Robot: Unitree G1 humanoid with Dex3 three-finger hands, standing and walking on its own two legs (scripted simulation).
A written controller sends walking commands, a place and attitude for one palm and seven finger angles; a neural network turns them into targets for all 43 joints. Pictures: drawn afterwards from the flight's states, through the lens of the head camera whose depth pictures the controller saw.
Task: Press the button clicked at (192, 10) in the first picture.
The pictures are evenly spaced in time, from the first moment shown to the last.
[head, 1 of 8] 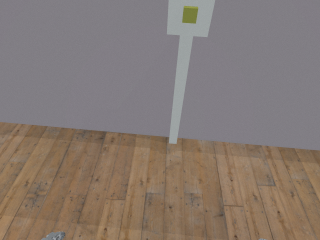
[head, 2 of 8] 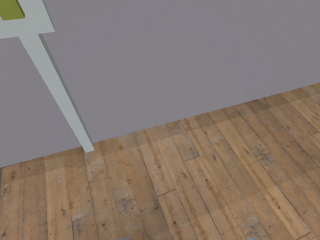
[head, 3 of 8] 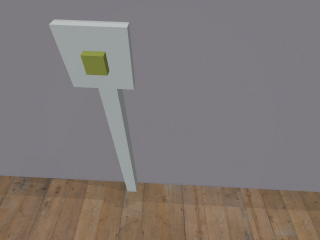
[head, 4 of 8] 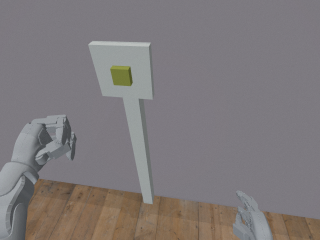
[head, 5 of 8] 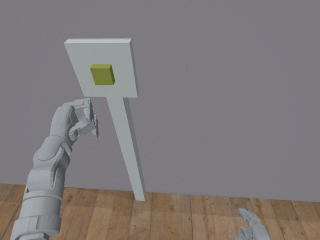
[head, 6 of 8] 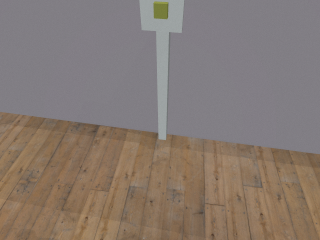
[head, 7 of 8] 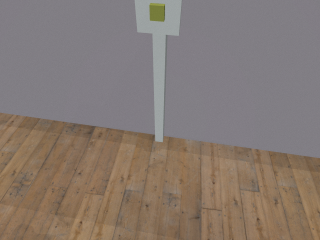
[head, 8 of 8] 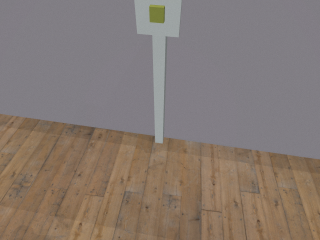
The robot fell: no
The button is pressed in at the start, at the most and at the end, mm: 0 12 0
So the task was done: yes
